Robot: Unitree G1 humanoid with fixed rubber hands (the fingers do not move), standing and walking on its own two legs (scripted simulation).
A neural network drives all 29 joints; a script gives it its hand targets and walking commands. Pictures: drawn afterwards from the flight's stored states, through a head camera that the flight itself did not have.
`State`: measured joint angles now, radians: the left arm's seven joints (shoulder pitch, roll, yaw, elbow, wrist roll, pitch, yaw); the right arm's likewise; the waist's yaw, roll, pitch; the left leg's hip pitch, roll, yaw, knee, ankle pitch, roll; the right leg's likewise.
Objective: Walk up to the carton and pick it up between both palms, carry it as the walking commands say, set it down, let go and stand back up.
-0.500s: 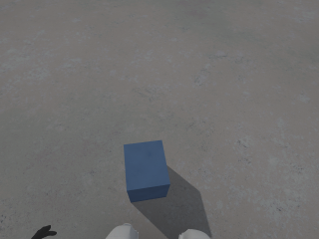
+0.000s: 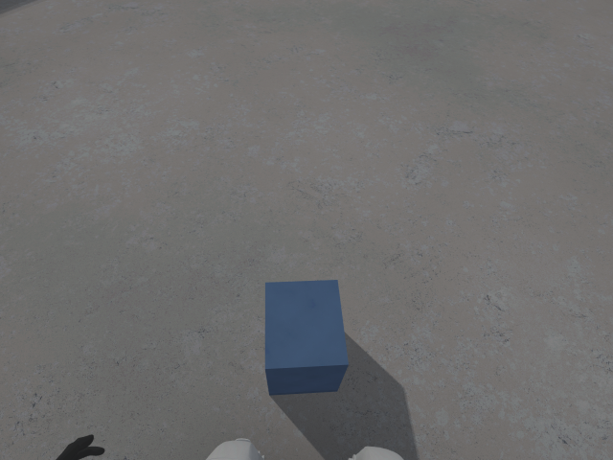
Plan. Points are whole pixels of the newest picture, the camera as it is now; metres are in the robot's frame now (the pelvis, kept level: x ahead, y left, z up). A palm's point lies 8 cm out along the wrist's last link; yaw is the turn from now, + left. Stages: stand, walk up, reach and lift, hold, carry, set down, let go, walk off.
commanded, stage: walk up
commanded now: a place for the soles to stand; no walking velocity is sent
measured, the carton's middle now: (302, 339) +0.49 -0.01 -0.61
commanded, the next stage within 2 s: none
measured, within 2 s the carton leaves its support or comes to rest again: neither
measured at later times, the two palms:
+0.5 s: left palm out of the picture +0.09 +0.30 -0.10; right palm out of the picture +0.07 -0.33 -0.09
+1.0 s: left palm out of the picture +0.07 +0.31 -0.11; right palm out of the picture +0.09 -0.32 -0.08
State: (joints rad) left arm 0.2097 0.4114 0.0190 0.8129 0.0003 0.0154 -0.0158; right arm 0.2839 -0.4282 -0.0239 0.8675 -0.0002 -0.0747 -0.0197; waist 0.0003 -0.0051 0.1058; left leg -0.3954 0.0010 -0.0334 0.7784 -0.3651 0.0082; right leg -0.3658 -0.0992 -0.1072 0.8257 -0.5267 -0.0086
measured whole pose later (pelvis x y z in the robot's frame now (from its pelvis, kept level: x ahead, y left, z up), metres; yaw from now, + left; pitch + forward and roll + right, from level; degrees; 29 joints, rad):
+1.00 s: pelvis +0.00 +0.00 +0.00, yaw +5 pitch -2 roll -1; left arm 0.21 0.41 0.02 0.82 0.00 0.01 -0.03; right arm 0.29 -0.42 -0.02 0.87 0.00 -0.09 -0.03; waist 0.00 -0.03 0.10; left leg -0.37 0.01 -0.03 0.76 -0.36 0.02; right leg -0.37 -0.06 -0.09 0.87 -0.53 -0.01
